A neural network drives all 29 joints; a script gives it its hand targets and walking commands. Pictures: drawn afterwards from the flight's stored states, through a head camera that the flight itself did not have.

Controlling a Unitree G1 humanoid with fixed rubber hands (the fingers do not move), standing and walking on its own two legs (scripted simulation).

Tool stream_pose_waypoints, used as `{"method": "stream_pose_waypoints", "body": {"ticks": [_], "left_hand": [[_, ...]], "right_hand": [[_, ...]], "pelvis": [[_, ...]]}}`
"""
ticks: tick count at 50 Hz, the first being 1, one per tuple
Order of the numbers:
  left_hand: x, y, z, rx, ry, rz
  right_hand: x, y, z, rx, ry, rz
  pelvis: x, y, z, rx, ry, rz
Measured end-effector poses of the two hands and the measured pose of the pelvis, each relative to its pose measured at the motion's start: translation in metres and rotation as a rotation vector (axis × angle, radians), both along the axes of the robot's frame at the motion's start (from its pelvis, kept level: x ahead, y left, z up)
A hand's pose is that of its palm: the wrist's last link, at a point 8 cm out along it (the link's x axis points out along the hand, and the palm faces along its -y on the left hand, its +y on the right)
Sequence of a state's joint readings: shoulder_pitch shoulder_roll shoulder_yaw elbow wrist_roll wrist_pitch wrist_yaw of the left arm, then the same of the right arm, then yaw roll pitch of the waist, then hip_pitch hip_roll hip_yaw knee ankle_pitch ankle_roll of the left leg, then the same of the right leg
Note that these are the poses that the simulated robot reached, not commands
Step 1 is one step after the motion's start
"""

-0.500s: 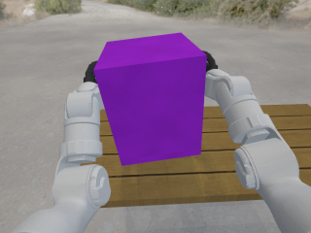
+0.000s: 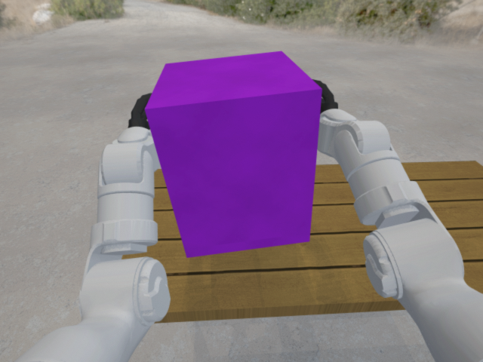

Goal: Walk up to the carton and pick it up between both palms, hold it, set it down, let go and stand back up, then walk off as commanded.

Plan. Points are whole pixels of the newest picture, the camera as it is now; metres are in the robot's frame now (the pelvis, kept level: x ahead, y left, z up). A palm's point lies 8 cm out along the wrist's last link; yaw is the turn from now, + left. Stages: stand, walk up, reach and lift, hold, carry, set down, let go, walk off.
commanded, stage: hold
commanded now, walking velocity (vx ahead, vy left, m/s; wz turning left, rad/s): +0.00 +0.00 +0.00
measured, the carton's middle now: (235, 150) +0.37 +0.00 +0.23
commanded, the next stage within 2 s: set down in 1.38 s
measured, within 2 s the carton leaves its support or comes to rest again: neither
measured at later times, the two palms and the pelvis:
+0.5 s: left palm (138, 137) +0.37 +0.15 +0.26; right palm (322, 120) +0.37 -0.14 +0.28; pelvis +0.00 +0.00 +0.00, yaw +0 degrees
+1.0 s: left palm (141, 138) +0.37 +0.15 +0.26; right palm (325, 124) +0.37 -0.14 +0.28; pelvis +0.00 +0.00 +0.00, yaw +0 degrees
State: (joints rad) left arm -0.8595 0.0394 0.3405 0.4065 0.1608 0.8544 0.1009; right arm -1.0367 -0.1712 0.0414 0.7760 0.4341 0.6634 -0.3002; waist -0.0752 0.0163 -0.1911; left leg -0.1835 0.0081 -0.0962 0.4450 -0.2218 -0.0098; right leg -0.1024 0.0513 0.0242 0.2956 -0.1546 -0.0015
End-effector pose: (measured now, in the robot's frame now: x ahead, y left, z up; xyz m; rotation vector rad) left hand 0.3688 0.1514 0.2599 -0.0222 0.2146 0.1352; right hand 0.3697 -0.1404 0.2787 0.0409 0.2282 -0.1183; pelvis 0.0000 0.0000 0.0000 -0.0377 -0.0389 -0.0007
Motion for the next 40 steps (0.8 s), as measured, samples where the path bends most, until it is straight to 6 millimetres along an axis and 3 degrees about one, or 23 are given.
{"method": "stream_pose_waypoints", "body": {"ticks": [16, 28, 40], "left_hand": [[-0.0011, 0.0002, -0.0009, 0.008, 0.003, 0.016], [-0.002, 0.0029, 0.0046, -0.006, -0.014, 0.019], [0.0011, -0.0015, -0.0027, 0.004, 0.009, 0.003]], "right_hand": [[0.003, 0.0001, -0.0052, 0.001, 0.004, 0.017], [0.0027, 0.003, 0.0045, 0.006, -0.012, 0.016], [0.0028, -0.0016, -0.0018, -0.005, 0.011, 0.007]], "pelvis": [[0.0013, -0.0004, 0.0, 0.0, 0.002, -0.003], [0.0038, -0.004, 0.0, 0.0, -0.005, 0.008], [0.002, -0.0027, -0.0002, -0.001, 0.0, 0.001]]}}
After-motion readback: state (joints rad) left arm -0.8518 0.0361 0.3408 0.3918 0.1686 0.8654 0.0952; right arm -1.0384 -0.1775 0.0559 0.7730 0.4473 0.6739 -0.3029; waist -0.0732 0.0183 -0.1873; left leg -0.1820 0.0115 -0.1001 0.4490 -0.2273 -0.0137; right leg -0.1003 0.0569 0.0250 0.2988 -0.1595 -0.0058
